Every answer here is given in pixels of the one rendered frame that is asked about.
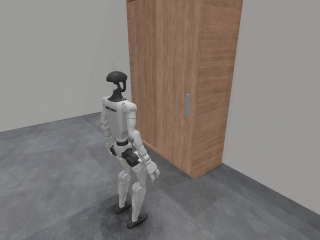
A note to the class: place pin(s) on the robot left upper arm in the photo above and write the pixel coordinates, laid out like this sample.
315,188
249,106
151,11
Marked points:
103,119

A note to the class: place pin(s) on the robot right upper arm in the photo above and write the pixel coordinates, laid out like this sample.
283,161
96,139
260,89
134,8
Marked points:
130,109

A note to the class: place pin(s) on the right robot hand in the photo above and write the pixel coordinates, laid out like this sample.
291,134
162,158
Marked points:
150,169

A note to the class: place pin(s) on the wardrobe door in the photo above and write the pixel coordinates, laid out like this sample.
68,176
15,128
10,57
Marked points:
144,55
178,48

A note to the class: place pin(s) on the robot left forearm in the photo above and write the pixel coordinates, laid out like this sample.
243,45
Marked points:
107,133

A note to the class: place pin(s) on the left robot hand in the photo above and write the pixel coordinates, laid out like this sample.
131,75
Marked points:
108,145

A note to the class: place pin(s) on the right robot shin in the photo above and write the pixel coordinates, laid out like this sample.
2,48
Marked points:
137,200

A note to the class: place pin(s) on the robot right forearm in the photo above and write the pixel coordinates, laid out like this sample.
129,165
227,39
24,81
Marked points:
141,151

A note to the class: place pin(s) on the robot head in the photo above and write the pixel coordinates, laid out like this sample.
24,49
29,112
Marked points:
116,77

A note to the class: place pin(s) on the handle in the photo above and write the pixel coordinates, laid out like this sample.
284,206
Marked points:
187,109

